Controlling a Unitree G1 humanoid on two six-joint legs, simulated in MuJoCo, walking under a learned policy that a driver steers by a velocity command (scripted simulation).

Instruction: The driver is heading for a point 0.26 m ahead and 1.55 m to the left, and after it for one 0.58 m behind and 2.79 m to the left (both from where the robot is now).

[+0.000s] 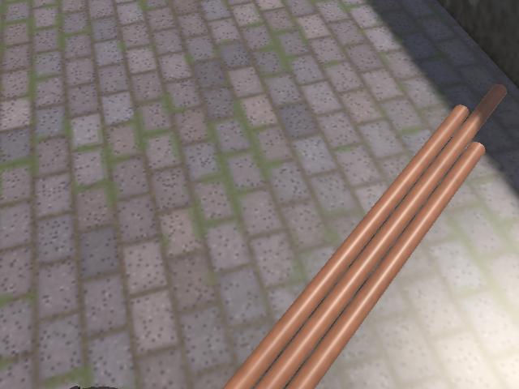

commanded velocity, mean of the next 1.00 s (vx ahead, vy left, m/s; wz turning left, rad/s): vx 0.11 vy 0.00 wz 0.96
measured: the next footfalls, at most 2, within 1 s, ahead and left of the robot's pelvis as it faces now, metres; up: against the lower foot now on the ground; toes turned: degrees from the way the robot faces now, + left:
left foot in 0.06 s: +0.08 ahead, +0.13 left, +0.03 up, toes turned +18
right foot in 0.60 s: +0.12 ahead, -0.09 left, +0.00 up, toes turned +38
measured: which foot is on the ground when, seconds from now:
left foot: up 0.00-0.04, down 0.06-0.58, up 0.60-0.96, down 0.98-1.00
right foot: down 0.00-0.24, up 0.26-0.58, down 0.60-0.96, up 0.98-1.00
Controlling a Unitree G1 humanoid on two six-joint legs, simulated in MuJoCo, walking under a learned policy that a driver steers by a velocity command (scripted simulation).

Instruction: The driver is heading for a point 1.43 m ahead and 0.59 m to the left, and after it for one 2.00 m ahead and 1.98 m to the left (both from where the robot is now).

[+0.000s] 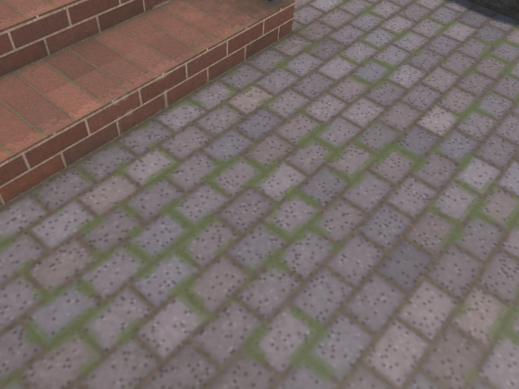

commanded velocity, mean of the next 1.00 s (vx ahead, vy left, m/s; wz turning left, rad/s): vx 0.49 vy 0.00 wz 0.57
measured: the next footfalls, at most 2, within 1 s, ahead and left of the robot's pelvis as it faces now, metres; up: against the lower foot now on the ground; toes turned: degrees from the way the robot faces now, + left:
right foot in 0.32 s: +0.43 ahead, -0.05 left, +0.03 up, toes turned +28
left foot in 0.70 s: +0.51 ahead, +0.33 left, +0.00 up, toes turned +37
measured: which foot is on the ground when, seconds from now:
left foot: down 0.00-0.38, up 0.40-0.68, down 0.70-1.00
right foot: up 0.00-0.30, down 0.32-0.68, up 0.70-1.00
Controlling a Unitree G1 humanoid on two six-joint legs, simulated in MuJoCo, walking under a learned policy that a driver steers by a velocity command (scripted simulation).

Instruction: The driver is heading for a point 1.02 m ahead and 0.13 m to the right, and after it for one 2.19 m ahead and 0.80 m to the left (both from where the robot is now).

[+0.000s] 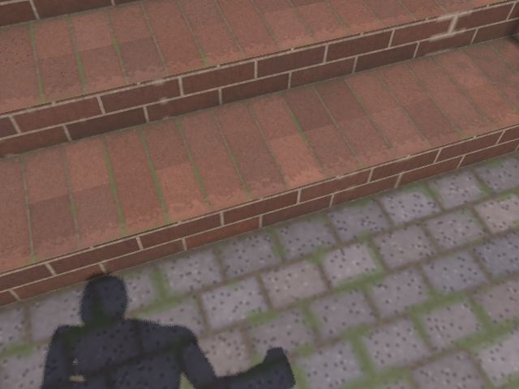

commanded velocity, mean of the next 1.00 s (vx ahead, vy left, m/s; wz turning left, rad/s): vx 0.34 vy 0.00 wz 0.00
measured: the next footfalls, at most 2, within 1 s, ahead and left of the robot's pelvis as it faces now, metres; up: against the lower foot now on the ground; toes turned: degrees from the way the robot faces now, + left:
right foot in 0.18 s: +0.07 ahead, -0.15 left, +0.00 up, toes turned -15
left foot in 0.92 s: +0.43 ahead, +0.12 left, +0.00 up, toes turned +6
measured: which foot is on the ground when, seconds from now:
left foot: down 0.00-0.18, up 0.20-0.90, down 0.92-1.00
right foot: up 0.00-0.16, down 0.18-0.94, up 0.96-1.00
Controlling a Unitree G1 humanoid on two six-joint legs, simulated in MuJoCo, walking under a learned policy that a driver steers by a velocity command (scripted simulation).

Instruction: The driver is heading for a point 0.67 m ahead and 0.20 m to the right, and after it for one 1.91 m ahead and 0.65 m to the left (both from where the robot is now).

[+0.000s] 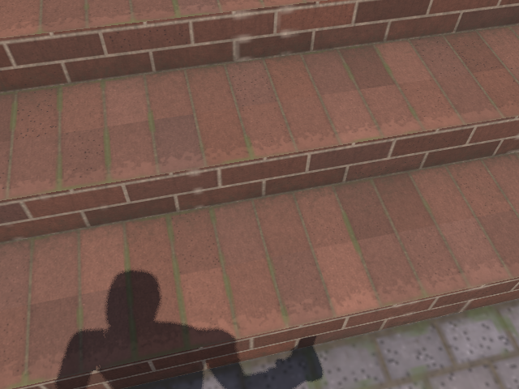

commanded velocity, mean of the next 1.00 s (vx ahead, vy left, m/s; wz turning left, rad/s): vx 0.83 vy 0.00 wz -0.36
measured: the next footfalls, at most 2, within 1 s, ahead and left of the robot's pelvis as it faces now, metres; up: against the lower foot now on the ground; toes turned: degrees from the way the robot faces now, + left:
right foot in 0.38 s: +0.41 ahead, -0.08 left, +0.00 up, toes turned -14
left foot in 0.68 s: +0.75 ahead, +0.12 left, +0.16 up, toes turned -29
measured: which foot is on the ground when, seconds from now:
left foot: down 0.00-0.38, up 0.40-0.66, down 0.68-1.00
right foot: up 0.00-0.36, down 0.38-0.66, up 0.68-1.00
